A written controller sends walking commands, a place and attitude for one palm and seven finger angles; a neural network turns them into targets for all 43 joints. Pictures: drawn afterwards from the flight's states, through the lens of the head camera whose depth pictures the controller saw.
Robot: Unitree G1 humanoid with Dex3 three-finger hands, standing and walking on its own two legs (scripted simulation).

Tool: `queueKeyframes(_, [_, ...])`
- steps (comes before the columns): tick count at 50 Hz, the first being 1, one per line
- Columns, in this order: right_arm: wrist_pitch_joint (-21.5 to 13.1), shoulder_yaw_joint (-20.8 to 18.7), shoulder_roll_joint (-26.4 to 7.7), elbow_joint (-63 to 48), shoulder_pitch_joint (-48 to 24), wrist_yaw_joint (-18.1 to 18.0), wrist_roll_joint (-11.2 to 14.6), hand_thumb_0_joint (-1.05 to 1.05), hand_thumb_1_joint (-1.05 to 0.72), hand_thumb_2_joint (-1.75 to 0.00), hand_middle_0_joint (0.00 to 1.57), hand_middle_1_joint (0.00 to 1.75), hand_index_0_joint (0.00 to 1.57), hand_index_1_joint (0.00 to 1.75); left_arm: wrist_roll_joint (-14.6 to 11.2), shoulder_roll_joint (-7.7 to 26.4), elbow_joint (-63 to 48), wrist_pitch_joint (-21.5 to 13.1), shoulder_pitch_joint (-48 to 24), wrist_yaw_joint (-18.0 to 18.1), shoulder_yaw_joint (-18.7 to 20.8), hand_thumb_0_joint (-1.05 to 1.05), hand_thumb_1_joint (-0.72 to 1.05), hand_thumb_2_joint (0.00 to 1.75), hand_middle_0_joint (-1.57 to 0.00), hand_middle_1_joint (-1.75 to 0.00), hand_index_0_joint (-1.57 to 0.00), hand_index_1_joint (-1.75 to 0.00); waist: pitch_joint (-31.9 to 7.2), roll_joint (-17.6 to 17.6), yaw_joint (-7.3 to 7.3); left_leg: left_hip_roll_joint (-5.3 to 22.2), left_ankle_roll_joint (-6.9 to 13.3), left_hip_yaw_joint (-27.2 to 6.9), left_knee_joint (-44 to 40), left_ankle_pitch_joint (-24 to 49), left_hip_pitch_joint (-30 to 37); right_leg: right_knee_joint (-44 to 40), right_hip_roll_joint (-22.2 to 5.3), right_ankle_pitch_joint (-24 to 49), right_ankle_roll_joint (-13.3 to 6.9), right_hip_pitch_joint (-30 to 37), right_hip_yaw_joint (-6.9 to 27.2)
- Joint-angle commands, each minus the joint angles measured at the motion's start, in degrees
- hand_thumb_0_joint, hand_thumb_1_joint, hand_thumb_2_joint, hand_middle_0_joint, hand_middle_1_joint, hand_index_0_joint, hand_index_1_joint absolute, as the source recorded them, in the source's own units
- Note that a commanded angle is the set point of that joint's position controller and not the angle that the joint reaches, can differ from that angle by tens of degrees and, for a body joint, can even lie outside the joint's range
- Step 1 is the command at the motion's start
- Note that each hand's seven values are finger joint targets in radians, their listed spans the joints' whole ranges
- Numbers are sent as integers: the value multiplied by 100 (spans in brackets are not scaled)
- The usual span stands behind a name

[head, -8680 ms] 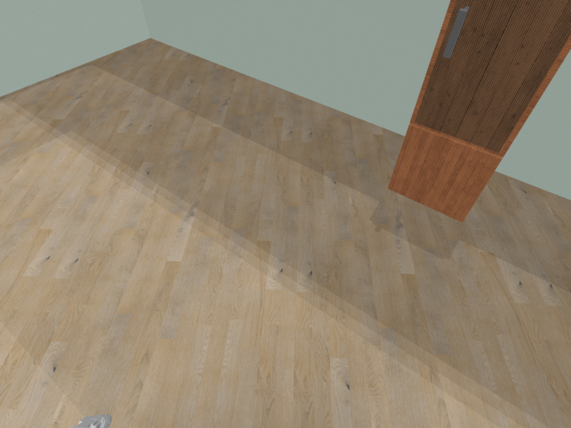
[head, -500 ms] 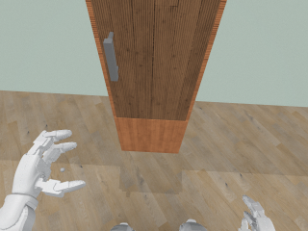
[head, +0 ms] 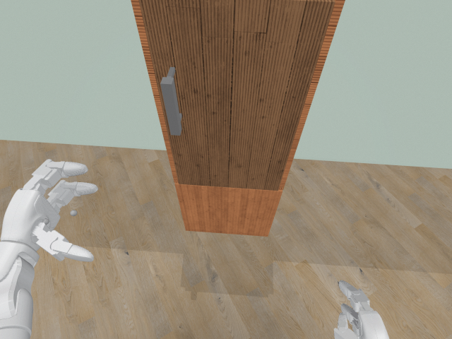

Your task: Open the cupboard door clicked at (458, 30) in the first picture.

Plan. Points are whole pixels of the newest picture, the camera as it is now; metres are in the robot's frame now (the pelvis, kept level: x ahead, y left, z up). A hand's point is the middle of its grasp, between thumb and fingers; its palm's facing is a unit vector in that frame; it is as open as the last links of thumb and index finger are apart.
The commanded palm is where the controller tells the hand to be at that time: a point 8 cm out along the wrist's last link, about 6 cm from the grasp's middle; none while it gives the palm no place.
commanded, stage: raise the hand with hooked fingers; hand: left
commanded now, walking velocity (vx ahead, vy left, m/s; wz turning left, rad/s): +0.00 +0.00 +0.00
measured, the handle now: (174, 102) +0.59 +0.17 +0.07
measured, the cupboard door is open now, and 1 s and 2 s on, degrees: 0 0 0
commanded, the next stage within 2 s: move the hooked fingers beside the handle in 0.56 s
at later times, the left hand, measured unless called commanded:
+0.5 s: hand (79, 207) +0.29 +0.26 +0.09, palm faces +0.03 -1.00 -0.03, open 14.0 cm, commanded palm +0.26 +0.31 +0.09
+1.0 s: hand (95, 186) +0.33 +0.25 +0.09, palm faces +0.00 -1.00 -0.01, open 14.0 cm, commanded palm +0.31 +0.30 +0.09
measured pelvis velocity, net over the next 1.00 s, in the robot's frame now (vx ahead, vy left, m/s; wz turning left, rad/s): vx -0.01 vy -0.01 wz -0.01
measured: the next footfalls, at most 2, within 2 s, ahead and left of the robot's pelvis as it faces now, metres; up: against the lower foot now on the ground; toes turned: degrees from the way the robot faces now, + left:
none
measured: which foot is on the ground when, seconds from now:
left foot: down 0.00-1.00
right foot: down 0.00-1.00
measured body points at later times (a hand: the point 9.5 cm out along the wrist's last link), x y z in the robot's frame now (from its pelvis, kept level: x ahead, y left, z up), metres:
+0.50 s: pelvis -0.01 -0.01 +0.01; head +0.03 -0.01 +0.45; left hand +0.28 +0.32 +0.09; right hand +0.14 -0.26 -0.08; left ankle -0.04 +0.12 -0.70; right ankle +0.02 -0.14 -0.70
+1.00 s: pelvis -0.01 -0.01 +0.00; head +0.03 +0.00 +0.45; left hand +0.33 +0.31 +0.09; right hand +0.13 -0.26 -0.08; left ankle -0.04 +0.12 -0.70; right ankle +0.02 -0.14 -0.70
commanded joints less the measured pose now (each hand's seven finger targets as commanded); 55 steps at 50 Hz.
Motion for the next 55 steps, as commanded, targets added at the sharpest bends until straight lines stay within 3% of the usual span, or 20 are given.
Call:
queueKeyframes(1, [-230,-394,-945,-771,-66,-100,12,0,-90,-90,20,30,20,30,-160,1654,-915,-335,-1496,-155,768,0,-50,30,-30,-120,-30,-120,-1460,346,-55,-301,57,-89,-815,2572,299,-333,443,1884,-292,1382,150])
queueKeyframes(3, [-208,-409,-939,-754,-23,-104,25,0,-90,-90,20,30,20,30,-153,1739,-840,-347,-1605,-199,842,0,-50,30,-30,-120,-30,-120,-1586,330,-53,-288,58,-79,-864,2711,383,-380,428,2002,-275,1474,158])
queueKeyframes(4, [-202,-411,-921,-767,-27,-91,24,0,-90,-90,20,30,20,30,-171,1577,-704,-328,-1462,-236,744,0,-50,30,-30,-120,-30,-120,-1504,405,-47,-298,59,-49,-877,2697,375,-403,424,2005,-275,1442,161])
queueKeyframes(6, [-192,-420,-944,-792,-13,-54,31,0,-90,-90,20,30,20,30,-226,1380,-522,-306,-1273,-319,607,0,-50,30,-30,-120,-30,-120,-1351,181,-39,-291,67,-60,-893,2739,312,-423,436,2063,-290,1468,146])
queueKeyframes(8, [-145,-453,-970,-798,12,-31,42,0,-90,-90,20,30,20,30,-200,1436,-447,-289,-1255,-334,643,0,-50,30,-30,-120,-30,-120,-1334,80,-35,-296,73,-24,-921,2639,231,-444,415,2029,-262,1433,159])
queueKeyframes(12, [-100,-457,-963,-881,6,-10,15,0,-90,-90,20,30,20,30,-145,1727,-724,-385,-1497,-215,845,0,-50,30,-30,-120,-30,-120,-1469,280,12,-312,74,-25,-977,2505,305,-446,424,1841,-291,1475,188])
queueKeyframes(15, [-92,-460,-929,-881,-4,-19,8,0,-90,-90,20,30,20,30,-156,1684,-785,-517,-1427,-122,892,0,-50,30,-30,-120,-30,-120,-1491,277,2,-323,78,23,-987,2347,265,-491,405,1787,-270,1531,229])
queueKeyframes(18, [-61,-440,-921,-858,-35,-42,22,0,-90,-90,20,30,20,30,-165,1564,-574,-530,-1518,-125,784,0,-50,30,-30,-120,-30,-120,-1199,208,-66,-326,89,40,-1012,2024,128,-565,412,1520,-270,1438,274])
queueKeyframes(21, [-70,-424,-936,-873,-58,-71,12,0,-90,-90,20,30,20,30,-99,1663,-724,-560,-1705,-152,730,0,-50,30,-30,-120,-30,-120,-1281,461,-67,-325,102,23,-1007,1974,229,-556,418,1429,-299,1434,303])
queueKeyframes(27, [-101,-410,-921,-852,-86,-104,22,0,-90,-90,20,30,20,30,-182,1669,-644,-561,-1623,-200,815,0,-50,30,-30,-120,-30,-120,-1343,226,-65,-328,107,18,-991,1991,197,-576,405,1526,-271,1536,321])
queueKeyframes(30, [-98,-408,-916,-832,-101,-119,42,0,-90,-90,20,30,20,30,-199,1480,-371,-478,-1590,-256,682,0,-50,30,-30,-120,-30,-120,-1114,103,-112,-330,97,43,-996,1726,58,-656,385,1259,-238,1357,342])
queueKeyframes(33, [-103,-398,-918,-863,-117,-123,34,0,-90,-90,20,30,20,30,-155,1612,-494,-489,-1730,-275,705,0,-50,30,-30,-120,-30,-120,-1245,260,-91,-336,102,24,-989,1719,123,-619,384,1209,-265,1390,356])
queueKeyframes(37, [-105,-393,-925,-752,-54,-171,33,0,-90,-90,20,30,20,30,-118,1640,-332,-550,-2429,-231,625,0,-50,30,-30,-120,-30,-120,-1184,191,-209,-319,92,-3,-945,1675,118,-593,407,1175,-257,1234,348])
queueKeyframes(39, [-111,-383,-923,-704,-43,-188,43,0,-90,-90,20,30,20,30,-35,1481,-298,-583,-2837,-215,356,0,-50,30,-30,-120,-30,-120,-1251,367,-281,-329,86,-28,-957,1610,198,-575,396,1099,-261,1088,320])
queueKeyframes(43, [-76,-382,-939,-660,40,-193,27,0,-90,-90,20,30,20,30,80,1547,119,-567,-3027,-157,344,0,-50,30,-30,-120,-30,-120,-1407,318,-234,-329,75,-51,-955,1696,163,-511,388,1177,-278,1148,308])
queueKeyframes(46, [7,-382,-986,-632,109,-167,8,0,-90,-90,20,30,20,30,126,1825,475,-549,-3131,-91,563,0,-50,30,-30,-120,-30,-120,-1409,232,-182,-316,71,-48,-909,1830,21,-454,399,1333,-299,1223,324])
queueKeyframes(47, [31,-367,-966,-654,107,-145,14,0,-90,-90,20,30,20,30,146,1709,606,-535,-3215,-91,454,0,-50,30,-30,-120,-30,-120,-1385,169,-212,-322,70,-33,-920,1757,-28,-456,394,1305,-281,1188,321])
queueKeyframes(51, [134,-394,-1004,-654,227,-114,-12,0,-90,-90,20,30,20,30,214,1988,786,-640,-3517,-19,642,0,-50,30,-30,-120,-30,-120,-1583,261,-181,-318,64,-9,-864,1882,-113,-366,405,1459,-295,1283,356])
queueKeyframes(54, [207,-416,-985,-638,314,-86,10,0,-90,-90,20,30,20,30,280,1819,897,-698,-3812,1,440,0,-50,30,-30,-120,-30,-120,-1630,360,-278,-303,67,5,-857,1880,-47,-369,410,1472,-275,1084,334])
queueKeyframes(55, [227,-425,-1000,-607,353,-84,4,0,-90,-90,20,30,20,30,299,1804,992,-719,-3960,23,406,0,-50,30,-30,-120,-30,-120,-1660,216,-312,-298,73,-6,-860,1843,-82,-368,413,1459,-262,1096,338])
